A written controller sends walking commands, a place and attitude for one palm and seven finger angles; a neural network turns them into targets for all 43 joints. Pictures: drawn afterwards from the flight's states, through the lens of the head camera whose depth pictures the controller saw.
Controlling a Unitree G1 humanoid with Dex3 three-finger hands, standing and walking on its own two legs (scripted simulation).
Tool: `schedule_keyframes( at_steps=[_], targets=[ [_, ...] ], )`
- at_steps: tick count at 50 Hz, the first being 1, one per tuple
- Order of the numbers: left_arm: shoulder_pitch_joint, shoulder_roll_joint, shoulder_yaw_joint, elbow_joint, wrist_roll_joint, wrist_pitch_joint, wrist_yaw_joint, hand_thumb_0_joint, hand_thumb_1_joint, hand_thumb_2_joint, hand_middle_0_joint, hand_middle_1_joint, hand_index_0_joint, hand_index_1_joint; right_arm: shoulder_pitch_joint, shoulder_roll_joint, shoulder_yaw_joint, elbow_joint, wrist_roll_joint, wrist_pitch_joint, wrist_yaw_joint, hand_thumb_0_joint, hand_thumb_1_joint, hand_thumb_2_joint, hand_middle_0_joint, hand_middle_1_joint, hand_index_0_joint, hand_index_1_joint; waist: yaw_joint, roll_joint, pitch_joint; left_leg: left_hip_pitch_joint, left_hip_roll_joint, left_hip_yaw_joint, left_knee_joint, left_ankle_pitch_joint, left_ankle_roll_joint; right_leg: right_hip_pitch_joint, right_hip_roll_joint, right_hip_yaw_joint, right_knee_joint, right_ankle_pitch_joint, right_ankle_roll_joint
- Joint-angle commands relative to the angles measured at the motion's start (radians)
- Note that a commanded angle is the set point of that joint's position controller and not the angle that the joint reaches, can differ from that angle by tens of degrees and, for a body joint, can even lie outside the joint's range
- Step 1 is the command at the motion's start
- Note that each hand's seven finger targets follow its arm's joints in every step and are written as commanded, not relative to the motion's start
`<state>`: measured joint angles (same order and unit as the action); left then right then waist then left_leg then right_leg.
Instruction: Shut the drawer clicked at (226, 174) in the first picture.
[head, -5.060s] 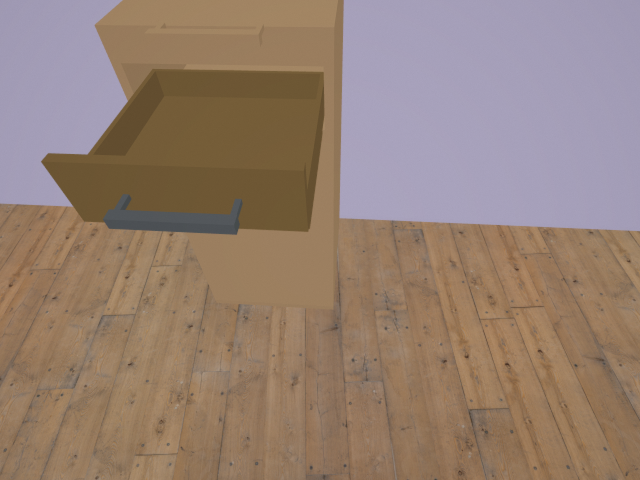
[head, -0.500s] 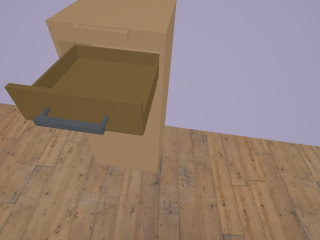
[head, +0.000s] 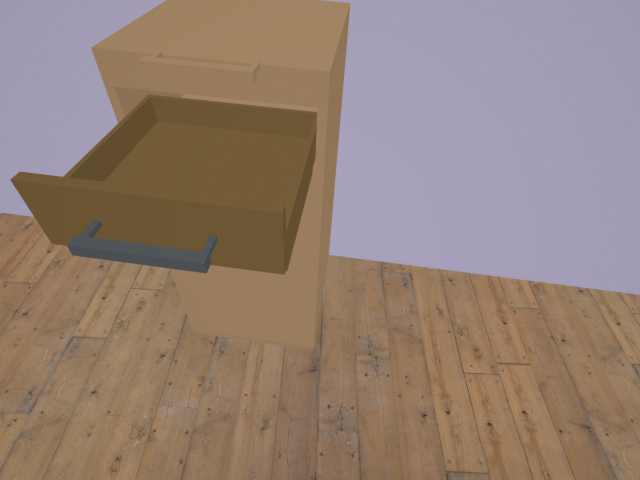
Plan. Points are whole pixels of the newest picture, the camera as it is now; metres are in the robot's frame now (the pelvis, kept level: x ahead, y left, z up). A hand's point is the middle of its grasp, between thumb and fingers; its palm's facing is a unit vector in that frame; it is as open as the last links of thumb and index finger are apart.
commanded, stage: look again from close up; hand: left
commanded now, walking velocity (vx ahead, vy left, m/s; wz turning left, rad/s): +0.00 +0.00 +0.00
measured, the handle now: (146, 244) +0.41 +0.28 +0.07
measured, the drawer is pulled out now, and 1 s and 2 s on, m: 0.30 0.30 0.30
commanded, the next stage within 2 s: shuffle to correct the standing spot in 0.28 s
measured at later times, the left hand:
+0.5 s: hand out of the picture -0.01 +0.15 -0.17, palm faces +0.01 -0.99 -0.15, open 7.4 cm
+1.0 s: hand out of the picture +0.15 +0.22 -0.17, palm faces -0.08 -0.97 -0.24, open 7.3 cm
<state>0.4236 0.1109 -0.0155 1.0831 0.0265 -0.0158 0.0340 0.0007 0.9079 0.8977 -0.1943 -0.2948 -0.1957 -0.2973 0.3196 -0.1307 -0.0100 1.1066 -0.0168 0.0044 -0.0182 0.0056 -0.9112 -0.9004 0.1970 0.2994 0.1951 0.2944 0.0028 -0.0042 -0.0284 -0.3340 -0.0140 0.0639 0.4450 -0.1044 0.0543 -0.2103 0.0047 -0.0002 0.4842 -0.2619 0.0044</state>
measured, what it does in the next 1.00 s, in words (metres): walks ahead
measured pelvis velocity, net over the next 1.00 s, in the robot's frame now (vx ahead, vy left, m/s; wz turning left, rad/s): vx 0.10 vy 0.04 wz -0.12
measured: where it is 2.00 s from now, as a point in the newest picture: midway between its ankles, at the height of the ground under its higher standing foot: outside the picture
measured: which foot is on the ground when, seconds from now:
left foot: down 0.00-1.00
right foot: down 0.00-0.76, up 0.78-1.00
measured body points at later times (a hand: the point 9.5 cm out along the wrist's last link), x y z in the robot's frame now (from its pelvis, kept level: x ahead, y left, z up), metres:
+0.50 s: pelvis +0.03 +0.00 +0.00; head +0.03 +0.01 +0.45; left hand -0.01 +0.21 -0.16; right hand +0.02 -0.22 -0.15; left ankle +0.09 +0.08 -0.74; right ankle +0.00 -0.13 -0.74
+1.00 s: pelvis +0.10 +0.04 +0.00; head +0.12 +0.02 +0.45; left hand +0.15 +0.27 -0.15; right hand +0.06 -0.16 -0.17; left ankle +0.09 +0.08 -0.74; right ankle +0.08 -0.06 -0.72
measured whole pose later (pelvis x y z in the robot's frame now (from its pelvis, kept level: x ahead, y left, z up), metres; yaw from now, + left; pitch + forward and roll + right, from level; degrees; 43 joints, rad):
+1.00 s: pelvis +0.10 +0.04 +0.00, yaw -7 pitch +0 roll +1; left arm 0.26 0.14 0.03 1.01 0.03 0.01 0.04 0.01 0.93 0.90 -0.19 -0.29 -0.20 -0.30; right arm 0.33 -0.14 0.00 1.05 -0.03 -0.01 -0.02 0.00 -0.90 -0.90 0.20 0.30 0.19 0.29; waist 0.00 0.02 0.04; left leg -0.20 -0.08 0.21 0.45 -0.27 0.13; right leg -0.36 -0.08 -0.11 0.75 -0.40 -0.02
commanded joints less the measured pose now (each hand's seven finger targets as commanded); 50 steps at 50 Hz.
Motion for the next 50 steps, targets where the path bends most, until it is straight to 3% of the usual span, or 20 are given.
schedule_keyframes(
  at_steps=[1, 5, 19, 22, 26, 28, 31, 33, 35, 37, 38, 39, 40, 42, 44, 46, 47, 48, 50],
  targets=[
    [0.097, 0.088, 0.019, -0.015, -0.005, -0.009, 0.009, 0.000, 0.900, 0.900, -0.200, -0.300, -0.200, -0.300, 0.043, -0.102, -0.022, -0.035, 0.004, -0.015, -0.001, 0.000, -0.900, -0.900, 0.200, 0.300, 0.200, 0.300, -0.002, 0.023, 0.142, 0.030, 0.118, -0.186, -0.155, -0.336, -0.011, -0.173, -0.070, 0.101, -0.146, -0.191, -0.045],
    [0.097, 0.085, 0.018, -0.012, -0.004, -0.009, 0.009, 0.000, 0.900, 0.900, -0.200, -0.300, -0.200, -0.300, 0.044, -0.103, -0.022, -0.034, 0.004, -0.015, -0.002, 0.000, -0.900, -0.900, 0.200, 0.300, 0.200, 0.300, -0.003, 0.021, 0.146, 0.026, 0.115, -0.186, -0.155, -0.336, -0.013, -0.173, -0.069, 0.098, -0.149, -0.194, -0.044],
    [0.067, 0.094, 0.014, -0.011, -0.009, -0.017, 0.009, 0.000, 0.900, 0.900, -0.200, -0.300, -0.200, -0.300, 0.033, -0.109, -0.019, -0.023, 0.009, -0.030, -0.005, 0.000, -0.900, -0.900, 0.200, 0.300, 0.200, 0.300, -0.004, 0.009, 0.105, 0.087, 0.127, -0.174, -0.145, -0.207, -0.008, -0.106, -0.080, 0.092, -0.140, -0.029, -0.043],
    [0.075, 0.104, 0.019, -0.011, -0.005, -0.015, 0.008, 0.000, 0.900, 0.900, -0.200, -0.300, -0.200, -0.300, 0.042, -0.107, -0.017, -0.021, 0.006, -0.024, 0.000, 0.000, -0.900, -0.900, 0.200, 0.300, 0.200, 0.300, 0.002, -0.004, 0.101, 0.094, 0.108, -0.135, -0.105, -0.228, -0.014, -0.103, -0.088, 0.119, -0.152, -0.093, -0.057],
    [0.065, 0.129, 0.033, -0.020, -0.005, -0.012, 0.004, 0.000, 0.900, 0.900, -0.200, -0.300, -0.200, -0.300, 0.037, -0.105, -0.019, -0.039, 0.002, -0.019, 0.007, 0.000, -0.900, -0.900, 0.200, 0.300, 0.200, 0.300, 0.003, -0.044, 0.132, 0.070, 0.075, -0.071, -0.020, -0.233, -0.029, -0.133, -0.132, 0.211, -0.204, -0.215, -0.088],
    [0.053, 0.146, 0.041, -0.030, -0.005, -0.009, 0.005, 0.000, 0.900, 0.900, -0.200, -0.300, -0.200, -0.300, 0.035, -0.102, -0.018, -0.049, 0.002, -0.017, 0.010, 0.000, -0.900, -0.900, 0.200, 0.300, 0.200, 0.300, 0.002, -0.093, 0.160, 0.042, 0.060, -0.036, 0.028, -0.217, -0.037, -0.130, -0.163, 0.253, -0.230, -0.231, -0.108],
    [0.048, 0.160, 0.051, -0.037, -0.007, -0.008, 0.005, 0.000, 0.900, 0.900, -0.200, -0.300, -0.200, -0.300, 0.038, -0.098, -0.015, -0.059, 0.000, -0.020, 0.011, 0.000, -0.900, -0.900, 0.200, 0.300, 0.200, 0.300, 0.002, -0.089, 0.186, 0.032, 0.049, -0.019, 0.059, -0.189, -0.041, -0.126, -0.188, 0.267, -0.224, -0.193, -0.126],
    [0.045, 0.162, 0.057, -0.045, -0.003, -0.004, 0.006, 0.000, 0.900, 0.900, -0.200, -0.300, -0.200, -0.300, 0.056, -0.104, -0.016, -0.065, 0.001, -0.024, 0.011, 0.000, -0.900, -0.900, 0.200, 0.300, 0.200, 0.300, -0.001, -0.064, 0.183, 0.033, 0.052, -0.022, 0.040, -0.179, -0.034, -0.105, -0.176, 0.238, -0.172, -0.132, -0.123],
    [0.046, 0.145, 0.057, -0.047, 0.000, -0.001, 0.005, 0.000, 0.900, 0.900, -0.200, -0.300, -0.200, -0.300, 0.086, -0.130, -0.018, -0.063, 0.001, -0.034, 0.007, 0.000, -0.900, -0.900, 0.200, 0.300, 0.200, 0.300, -0.003, 0.022, 0.141, 0.116, 0.095, -0.067, -0.017, -0.093, -0.008, -0.109, -0.120, 0.147, -0.056, -0.047, -0.099],
    [0.029, 0.107, 0.052, -0.060, 0.007, 0.006, 0.004, 0.000, 0.900, 0.900, -0.200, -0.300, -0.200, -0.300, 0.145, -0.170, -0.026, -0.057, 0.000, -0.034, 0.000, 0.000, -0.900, -0.900, 0.200, 0.300, 0.200, 0.300, -0.015, 0.154, 0.116, 0.213, 0.212, -0.219, -0.132, -0.067, 0.068, -0.200, -0.033, -0.007, 0.142, -0.131, -0.054],
    [0.006, 0.091, 0.046, -0.069, 0.009, 0.005, 0.003, 0.000, 0.900, 0.900, -0.200, -0.300, -0.200, -0.300, 0.168, -0.174, -0.027, -0.056, 0.001, -0.031, -0.005, 0.000, -0.900, -0.900, 0.200, 0.300, 0.200, 0.300, -0.023, 0.190, 0.112, 0.263, 0.263, -0.286, -0.188, -0.035, 0.114, -0.283, -0.019, -0.052, 0.266, -0.233, -0.038],
    [-0.019, 0.088, 0.042, -0.081, 0.008, 0.004, 0.003, 0.000, 0.900, 0.900, -0.200, -0.300, -0.200, -0.300, 0.173, -0.162, -0.024, -0.062, 0.001, -0.033, -0.006, 0.000, -0.900, -0.900, 0.200, 0.300, 0.200, 0.300, -0.027, 0.179, 0.103, 0.283, 0.295, -0.301, -0.204, 0.037, 0.158, -0.329, -0.045, -0.051, 0.392, -0.283, -0.033],
    [-0.041, 0.086, 0.043, -0.087, 0.006, 0.001, 0.002, 0.000, 0.900, 0.900, -0.200, -0.300, -0.200, -0.300, 0.161, -0.144, -0.018, -0.069, 0.002, -0.036, -0.008, 0.000, -0.900, -0.900, 0.200, 0.300, 0.200, 0.300, -0.024, 0.135, 0.081, 0.280, 0.300, -0.288, -0.195, 0.121, 0.184, -0.335, -0.072, -0.041, 0.457, -0.281, -0.034],
    [-0.068, 0.074, 0.041, -0.091, 0.002, 0.002, -0.001, 0.000, 0.900, 0.900, -0.200, -0.300, -0.200, -0.300, 0.119, -0.135, -0.015, -0.088, 0.000, -0.036, -0.007, 0.000, -0.900, -0.900, 0.200, 0.300, 0.200, 0.300, -0.009, 0.054, 0.063, 0.250, 0.286, -0.221, -0.170, 0.242, 0.195, -0.304, -0.096, -0.053, 0.466, -0.252, -0.033],
    [-0.073, 0.056, 0.041, -0.094, 0.000, 0.011, -0.001, 0.000, 0.900, 0.900, -0.200, -0.300, -0.200, -0.300, 0.095, -0.141, -0.015, -0.092, -0.007, -0.032, -0.008, 0.000, -0.900, -0.900, 0.200, 0.300, 0.200, 0.300, -0.001, 0.044, 0.036, 0.219, 0.262, -0.148, -0.153, 0.306, 0.185, -0.239, -0.099, -0.079, 0.405, -0.221, -0.027],
    [-0.067, 0.052, 0.043, -0.098, -0.001, 0.019, 0.003, 0.000, 0.900, 0.900, -0.200, -0.300, -0.200, -0.300, 0.078, -0.144, -0.016, -0.096, -0.007, -0.026, -0.008, 0.000, -0.900, -0.900, 0.200, 0.300, 0.200, 0.300, 0.008, 0.067, 0.036, 0.170, 0.243, -0.109, -0.143, 0.294, 0.172, -0.171, -0.091, -0.100, 0.331, -0.172, -0.025],
    [-0.063, 0.056, 0.045, -0.100, 0.000, 0.018, 0.005, 0.000, 0.900, 0.900, -0.200, -0.300, -0.200, -0.300, 0.075, -0.143, -0.017, -0.098, -0.007, -0.024, -0.007, 0.000, -0.900, -0.900, 0.200, 0.300, 0.200, 0.300, 0.014, 0.027, 0.030, 0.161, 0.238, -0.114, -0.131, 0.299, 0.169, -0.144, -0.086, -0.105, 0.284, -0.143, -0.025],
    [-0.059, 0.053, 0.048, -0.102, 0.001, 0.019, 0.007, 0.000, 0.900, 0.900, -0.200, -0.300, -0.200, -0.300, 0.072, -0.147, -0.019, -0.098, -0.006, -0.022, -0.008, 0.000, -0.900, -0.900, 0.200, 0.300, 0.200, 0.300, 0.020, 0.030, 0.031, 0.142, 0.236, -0.107, -0.119, 0.284, 0.160, -0.112, -0.087, -0.109, 0.240, -0.100, -0.025],
    [-0.025, 0.070, 0.058, -0.098, 0.000, 0.016, 0.014, 0.000, 0.900, 0.900, -0.200, -0.300, -0.200, -0.300, 0.050, -0.140, -0.019, -0.105, -0.003, -0.014, -0.006, 0.000, -0.900, -0.900, 0.200, 0.300, 0.200, 0.300, 0.047, 0.041, 0.035, 0.082, 0.220, -0.089, -0.074, 0.185, 0.123, -0.012, -0.105, -0.102, 0.098, -0.006, -0.026]
  ],
)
